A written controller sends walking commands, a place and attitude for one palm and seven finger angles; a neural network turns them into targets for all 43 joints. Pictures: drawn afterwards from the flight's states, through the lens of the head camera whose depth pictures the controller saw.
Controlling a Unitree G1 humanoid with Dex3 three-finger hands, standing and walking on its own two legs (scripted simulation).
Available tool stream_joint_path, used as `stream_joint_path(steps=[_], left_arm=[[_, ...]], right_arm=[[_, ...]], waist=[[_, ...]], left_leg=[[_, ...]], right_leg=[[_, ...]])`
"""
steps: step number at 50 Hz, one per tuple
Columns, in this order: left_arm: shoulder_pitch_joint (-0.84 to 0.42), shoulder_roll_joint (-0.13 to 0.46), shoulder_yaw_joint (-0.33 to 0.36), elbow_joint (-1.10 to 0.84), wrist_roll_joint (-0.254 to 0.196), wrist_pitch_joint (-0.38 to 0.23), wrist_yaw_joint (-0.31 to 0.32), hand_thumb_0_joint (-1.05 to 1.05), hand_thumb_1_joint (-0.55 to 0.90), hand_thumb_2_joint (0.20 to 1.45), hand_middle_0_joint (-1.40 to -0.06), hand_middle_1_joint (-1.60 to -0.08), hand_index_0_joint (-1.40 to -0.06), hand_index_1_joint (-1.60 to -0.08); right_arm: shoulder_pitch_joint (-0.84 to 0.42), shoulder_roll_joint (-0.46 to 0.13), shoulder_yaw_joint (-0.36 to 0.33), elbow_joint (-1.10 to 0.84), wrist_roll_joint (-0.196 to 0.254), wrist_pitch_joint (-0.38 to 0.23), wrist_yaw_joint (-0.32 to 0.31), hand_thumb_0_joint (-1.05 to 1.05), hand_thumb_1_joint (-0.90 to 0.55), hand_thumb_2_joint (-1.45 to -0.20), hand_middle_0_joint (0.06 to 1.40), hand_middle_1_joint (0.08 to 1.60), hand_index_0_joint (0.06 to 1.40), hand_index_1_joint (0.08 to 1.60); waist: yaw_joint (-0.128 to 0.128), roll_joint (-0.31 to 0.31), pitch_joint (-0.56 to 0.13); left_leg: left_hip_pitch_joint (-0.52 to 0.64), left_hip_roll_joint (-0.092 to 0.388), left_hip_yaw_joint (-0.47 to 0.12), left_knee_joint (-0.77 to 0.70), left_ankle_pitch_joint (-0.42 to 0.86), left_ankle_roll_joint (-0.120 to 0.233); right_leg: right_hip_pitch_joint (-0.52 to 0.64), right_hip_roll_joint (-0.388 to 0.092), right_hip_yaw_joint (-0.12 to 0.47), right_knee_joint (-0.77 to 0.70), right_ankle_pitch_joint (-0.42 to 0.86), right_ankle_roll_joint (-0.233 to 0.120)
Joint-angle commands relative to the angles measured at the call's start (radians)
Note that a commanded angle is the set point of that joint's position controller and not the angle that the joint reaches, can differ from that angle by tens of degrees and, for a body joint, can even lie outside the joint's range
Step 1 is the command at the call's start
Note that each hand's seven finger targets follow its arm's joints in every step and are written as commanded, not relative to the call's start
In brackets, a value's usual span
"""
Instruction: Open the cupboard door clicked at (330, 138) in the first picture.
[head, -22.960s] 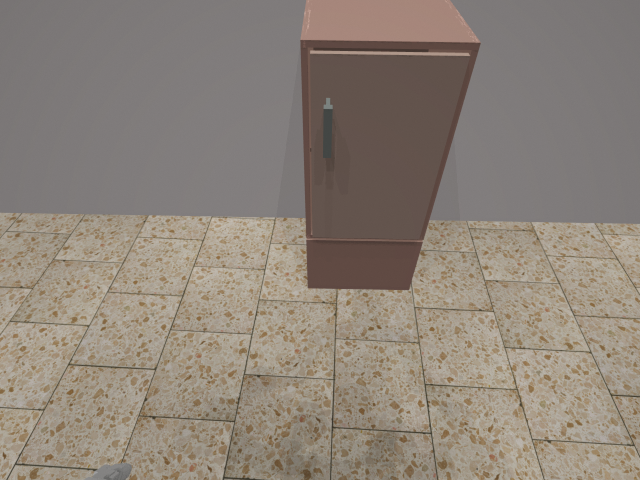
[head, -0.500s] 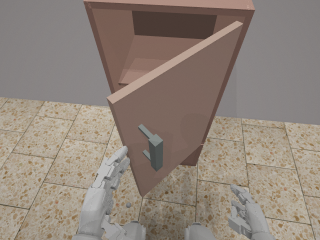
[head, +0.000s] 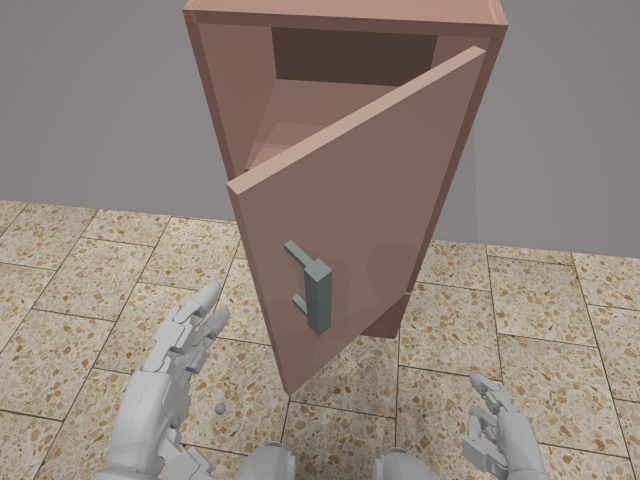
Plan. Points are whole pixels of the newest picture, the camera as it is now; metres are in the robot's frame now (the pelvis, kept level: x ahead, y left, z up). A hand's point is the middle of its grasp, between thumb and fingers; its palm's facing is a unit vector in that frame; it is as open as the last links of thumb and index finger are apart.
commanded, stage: draw the hand back to the body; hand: left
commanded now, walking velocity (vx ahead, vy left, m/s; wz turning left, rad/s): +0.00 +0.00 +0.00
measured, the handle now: (307, 289) +0.33 +0.04 +0.07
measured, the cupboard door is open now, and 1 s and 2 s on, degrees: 48 48 48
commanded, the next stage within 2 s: step back with the hand held close in 1.42 s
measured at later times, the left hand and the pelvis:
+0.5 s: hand (107, 376) +0.19 +0.19 +0.16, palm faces +0.11 -0.96 -0.26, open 15.3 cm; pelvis +0.02 +0.02 +0.06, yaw +0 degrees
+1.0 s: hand out of the picture +0.22 +0.27 +0.25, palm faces +0.42 -0.81 -0.41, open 9.6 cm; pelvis +0.04 +0.02 +0.10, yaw +0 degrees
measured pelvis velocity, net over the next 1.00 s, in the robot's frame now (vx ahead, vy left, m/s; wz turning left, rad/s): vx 0.04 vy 0.02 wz -0.01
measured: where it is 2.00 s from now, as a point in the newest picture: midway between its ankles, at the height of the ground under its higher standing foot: outside the picture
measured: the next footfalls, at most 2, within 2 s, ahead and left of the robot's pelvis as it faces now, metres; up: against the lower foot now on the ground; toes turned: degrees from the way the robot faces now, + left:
none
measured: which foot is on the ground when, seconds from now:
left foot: down 0.00-1.00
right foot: down 0.00-1.00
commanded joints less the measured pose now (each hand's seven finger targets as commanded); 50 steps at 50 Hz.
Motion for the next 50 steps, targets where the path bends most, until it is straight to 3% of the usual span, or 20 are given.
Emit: stream_joint_path(steps=[1, 3, 7, 13, 17, 18, 19, 20, 21, 23, 25, 27, 30, 42, 45, 50], left_arm=[[0.073, 0.056, 0.071, -0.235, -0.043, 0.005, -0.005, 0.000, -0.500, 0.300, -0.150, -0.300, -0.150, -0.300], [0.078, 0.056, 0.092, -0.197, -0.057, 0.037, -0.021, 0.000, -0.500, 0.300, -0.150, -0.300, -0.150, -0.300], [0.073, 0.095, 0.145, -0.213, -0.085, 0.049, -0.046, 0.000, -0.500, 0.300, -0.150, -0.300, -0.150, -0.300], [0.065, 0.135, 0.192, -0.336, -0.117, 0.014, -0.067, 0.000, -0.465, 0.315, -0.151, -0.300, -0.151, -0.300], [0.063, 0.147, 0.226, -0.312, -0.133, 0.047, -0.078, 0.000, -0.325, 0.375, -0.156, -0.300, -0.156, -0.300], [0.101, 0.254, 0.245, -0.360, 0.002, 0.129, 0.053, 0.000, -0.290, 0.390, -0.158, -0.300, -0.158, -0.300], [0.128, 0.175, 0.207, -0.360, 0.020, 0.180, 0.109, 0.000, -0.255, 0.405, -0.159, -0.300, -0.159, -0.300], [0.116, 0.146, 0.187, -0.359, 0.028, 0.207, 0.133, 0.000, -0.220, 0.420, -0.160, -0.300, -0.160, -0.300], [0.111, 0.142, 0.188, -0.347, 0.039, 0.232, 0.154, 0.000, -0.185, 0.435, -0.161, -0.300, -0.161, -0.300], [0.094, 0.184, 0.230, -0.347, 0.057, 0.261, 0.187, 0.000, -0.115, 0.465, -0.164, -0.300, -0.164, -0.300], [0.058, 0.218, 0.268, -0.350, 0.063, 0.271, 0.211, 0.000, -0.045, 0.495, -0.166, -0.300, -0.166, -0.300], [0.022, 0.245, 0.294, -0.370, 0.070, 0.277, 0.228, 0.000, 0.025, 0.525, -0.169, -0.300, -0.169, -0.300], [-0.016, 0.241, 0.296, -0.386, 0.075, 0.282, 0.241, 0.000, 0.130, 0.570, -0.173, -0.300, -0.173, -0.300], [-0.115, 0.315, 0.477, -0.285, 0.056, 0.262, 0.247, 0.000, 0.550, 0.750, -0.187, -0.300, -0.187, -0.300], [-0.150, 0.332, 0.511, -0.314, 0.051, 0.250, 0.244, 0.000, 0.655, 0.795, -0.191, -0.300, -0.191, -0.300], [-0.204, 0.371, 0.585, -0.304, 0.042, 0.237, 0.244, 0.000, 0.830, 0.870, -0.198, -0.300, -0.198, -0.300]], right_arm=[[-0.049, -0.107, -0.042, -0.192, 0.020, -0.047, -0.019, 0.000, -0.900, -0.900, 0.200, 0.300, 0.200, 0.300], [-0.059, -0.114, -0.039, -0.190, 0.023, -0.047, -0.028, 0.000, -0.900, -0.900, 0.200, 0.300, 0.200, 0.300], [-0.056, -0.123, -0.035, -0.182, 0.022, -0.061, -0.037, 0.000, -0.900, -0.900, 0.200, 0.300, 0.200, 0.300], [-0.045, -0.121, -0.029, -0.178, 0.031, -0.094, -0.035, 0.000, -0.900, -0.900, 0.200, 0.300, 0.200, 0.300], [-0.047, -0.126, -0.027, -0.159, 0.036, -0.108, -0.030, 0.000, -0.900, -0.900, 0.200, 0.300, 0.200, 0.300], [-0.045, -0.117, -0.024, -0.178, 0.028, -0.087, -0.067, 0.000, -0.900, -0.900, 0.200, 0.300, 0.200, 0.300], [-0.038, -0.102, -0.015, -0.180, 0.024, -0.078, -0.079, 0.000, -0.900, -0.900, 0.200, 0.300, 0.200, 0.300], [-0.031, -0.104, -0.013, -0.176, 0.023, -0.074, -0.082, 0.000, -0.900, -0.900, 0.200, 0.300, 0.200, 0.300], [-0.029, -0.101, -0.009, -0.162, 0.020, -0.070, -0.084, 0.000, -0.900, -0.900, 0.200, 0.300, 0.200, 0.300], [-0.040, -0.107, -0.005, -0.150, 0.017, -0.063, -0.092, 0.000, -0.900, -0.900, 0.200, 0.300, 0.200, 0.300], [-0.047, -0.105, 0.001, -0.136, 0.012, -0.068, -0.101, 0.000, -0.900, -0.900, 0.200, 0.300, 0.200, 0.300], [-0.060, -0.113, 0.008, -0.121, 0.010, -0.080, -0.105, 0.000, -0.900, -0.900, 0.200, 0.300, 0.200, 0.300], [-0.062, -0.111, 0.017, -0.092, 0.007, -0.106, -0.105, 0.000, -0.900, -0.900, 0.200, 0.300, 0.200, 0.300], [-0.131, -0.126, 0.011, 0.024, -0.002, -0.152, -0.091, 0.000, -0.900, -0.900, 0.200, 0.300, 0.200, 0.300], [-0.138, -0.123, 0.007, 0.042, -0.005, -0.158, -0.085, 0.000, -0.900, -0.900, 0.200, 0.300, 0.200, 0.300], [-0.153, -0.124, 0.001, 0.073, -0.008, -0.164, -0.076, 0.000, -0.900, -0.900, 0.200, 0.300, 0.200, 0.300]], waist=[[-0.019, -0.072, -0.117], [-0.024, -0.111, -0.066], [-0.018, -0.087, -0.052], [-0.003, 0.035, -0.069], [-0.006, 0.030, -0.043], [0.055, 0.037, -0.064], [0.026, 0.038, -0.015], [0.014, 0.020, 0.013], [0.014, 0.041, 0.034], [0.020, -0.004, 0.029], [0.021, -0.048, 0.024], [0.027, -0.010, 0.016], [0.024, 0.034, 0.033], [0.054, -0.016, 0.092], [0.054, 0.031, 0.071], [0.061, 0.054, 0.080]], left_leg=[[0.134, -0.044, 0.002, -0.264, 0.201, 0.030], [0.131, -0.041, 0.004, -0.277, 0.176, 0.030], [0.173, -0.039, -0.004, -0.313, 0.190, 0.031], [0.278, -0.032, -0.014, -0.377, 0.258, 0.025], [0.302, -0.024, -0.025, -0.410, 0.275, 0.022], [0.325, -0.005, -0.013, -0.474, 0.293, 0.019], [0.342, -0.009, -0.008, -0.486, 0.286, 0.017], [0.345, -0.006, -0.016, -0.494, 0.281, 0.015], [0.350, -0.003, -0.012, -0.503, 0.290, 0.016], [0.386, 0.002, -0.011, -0.522, 0.334, 0.020], [0.416, -0.001, -0.007, -0.542, 0.329, 0.024], [0.458, 0.001, -0.013, -0.573, 0.351, 0.024], [0.517, 0.003, -0.020, -0.616, 0.385, 0.020], [0.647, 0.007, -0.006, -0.754, 0.515, 0.014], [0.695, 0.004, 0.009, -0.772, 0.572, 0.013], [0.734, 0.004, 0.016, -0.804, 0.632, 0.007]], right_leg=[[0.252, 0.031, 0.054, -0.311, 0.186, 0.009], [0.251, 0.028, 0.060, -0.349, 0.135, 0.015], [0.284, 0.031, 0.048, -0.370, 0.144, 0.010], [0.312, 0.044, 0.008, -0.364, 0.223, 0.001], [0.334, 0.050, -0.008, -0.383, 0.239, 0.003], [0.386, 0.018, 0.049, -0.434, 0.247, -0.011], [0.375, 0.017, 0.038, -0.455, 0.241, -0.007], [0.366, 0.016, 0.031, -0.464, 0.237, -0.004], [0.387, 0.013, 0.027, -0.473, 0.248, -0.003], [0.427, 0.015, 0.022, -0.495, 0.279, -0.001], [0.464, 0.012, 0.022, -0.525, 0.287, 0.001], [0.500, 0.010, 0.022, -0.545, 0.298, -0.001], [0.526, 0.007, 0.019, -0.572, 0.315, 0.001], [0.708, 0.011, 0.019, -0.704, 0.439, 0.000], [0.745, 0.008, 0.026, -0.727, 0.494, 0.001], [0.788, 0.012, 0.029, -0.763, 0.542, 0.000]])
